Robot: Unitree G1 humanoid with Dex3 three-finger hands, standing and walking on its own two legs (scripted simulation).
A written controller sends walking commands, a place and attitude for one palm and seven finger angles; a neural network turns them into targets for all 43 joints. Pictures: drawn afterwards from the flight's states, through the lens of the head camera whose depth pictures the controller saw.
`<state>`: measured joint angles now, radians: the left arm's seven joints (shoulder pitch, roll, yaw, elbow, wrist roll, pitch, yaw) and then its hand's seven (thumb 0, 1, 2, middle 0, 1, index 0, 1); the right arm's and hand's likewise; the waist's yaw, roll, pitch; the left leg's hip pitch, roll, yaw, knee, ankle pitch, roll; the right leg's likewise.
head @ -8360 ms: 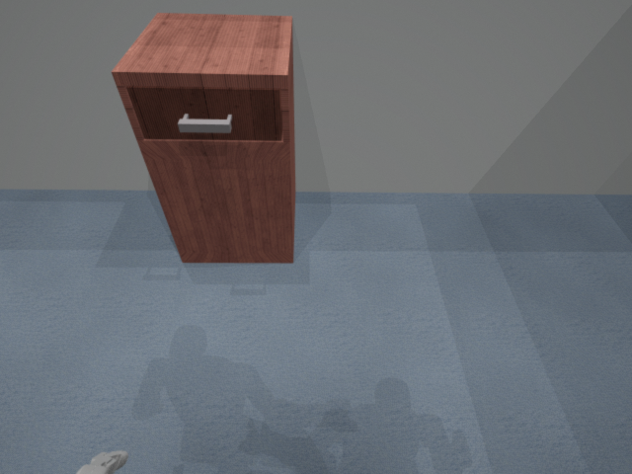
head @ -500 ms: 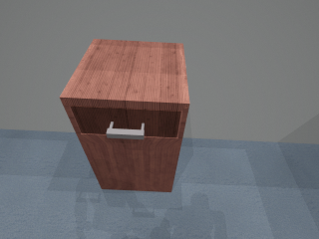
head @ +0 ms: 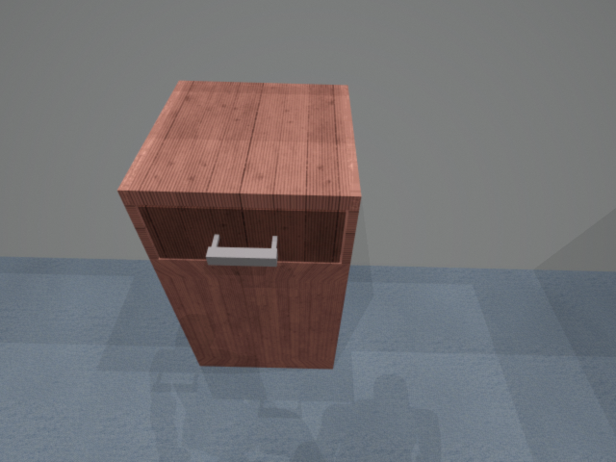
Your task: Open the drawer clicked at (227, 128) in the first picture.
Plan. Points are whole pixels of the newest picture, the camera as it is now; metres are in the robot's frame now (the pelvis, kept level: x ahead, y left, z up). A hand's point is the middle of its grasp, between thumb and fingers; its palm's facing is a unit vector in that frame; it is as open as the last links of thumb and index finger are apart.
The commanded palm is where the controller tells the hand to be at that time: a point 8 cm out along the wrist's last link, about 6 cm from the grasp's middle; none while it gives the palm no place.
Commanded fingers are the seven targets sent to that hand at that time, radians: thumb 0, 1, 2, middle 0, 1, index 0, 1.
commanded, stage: look again from close up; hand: left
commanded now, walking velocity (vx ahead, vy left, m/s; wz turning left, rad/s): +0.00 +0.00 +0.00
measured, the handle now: (244, 248) +0.53 +0.17 -0.11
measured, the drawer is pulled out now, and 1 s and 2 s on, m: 0.00 0.00 0.00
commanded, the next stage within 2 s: raise the hand with hooked fingers in 0.58 s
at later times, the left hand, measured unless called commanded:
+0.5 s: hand out of the picture +0.03 +0.15 -0.18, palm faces +0.06 -0.98 -0.21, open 7.3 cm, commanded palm none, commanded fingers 0.00 0.90 0.90 -0.20 -0.30 -0.20 -0.30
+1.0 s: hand (188, 417) +0.19 +0.17 -0.04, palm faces +0.02 -0.39 -0.92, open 8.0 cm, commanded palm +0.12 +0.20 -0.03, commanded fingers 0.00 0.50 0.73 -0.23 -0.56 -0.23 -0.56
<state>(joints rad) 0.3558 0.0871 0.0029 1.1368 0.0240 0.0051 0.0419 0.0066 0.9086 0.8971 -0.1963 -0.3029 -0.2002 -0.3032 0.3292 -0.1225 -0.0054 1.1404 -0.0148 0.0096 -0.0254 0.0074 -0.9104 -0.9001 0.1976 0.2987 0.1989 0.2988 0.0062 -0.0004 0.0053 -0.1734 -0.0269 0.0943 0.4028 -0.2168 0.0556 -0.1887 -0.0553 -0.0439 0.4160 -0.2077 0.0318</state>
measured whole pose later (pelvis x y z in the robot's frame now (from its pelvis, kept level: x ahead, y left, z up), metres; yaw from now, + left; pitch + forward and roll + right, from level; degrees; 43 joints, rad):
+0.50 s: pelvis +0.00 -0.03 -0.01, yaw +1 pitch -3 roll +0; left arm 0.32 0.16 -0.01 1.02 0.01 -0.01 0.05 0.01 0.92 0.90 -0.20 -0.30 -0.20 -0.30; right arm 0.27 -0.18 0.00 1.03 -0.02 0.00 -0.03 0.01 -0.92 -0.90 0.20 0.30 0.20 0.30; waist 0.00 0.01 -0.03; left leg -0.18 0.02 0.07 0.51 -0.28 0.01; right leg -0.18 -0.02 -0.07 0.51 -0.27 -0.01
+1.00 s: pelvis -0.04 -0.01 -0.03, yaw +0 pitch +3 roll +2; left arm 0.28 0.24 -0.13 0.15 0.81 -0.01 0.39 0.02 0.74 0.82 -0.21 -0.42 -0.21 -0.42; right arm 0.19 -0.26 -0.02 0.63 -0.03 -0.13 -0.03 0.02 -0.91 -0.90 0.20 0.30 0.20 0.30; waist 0.00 0.06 -0.09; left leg -0.48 -0.04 0.09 0.71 -0.30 0.04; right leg -0.51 0.01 0.07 0.77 -0.33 -0.02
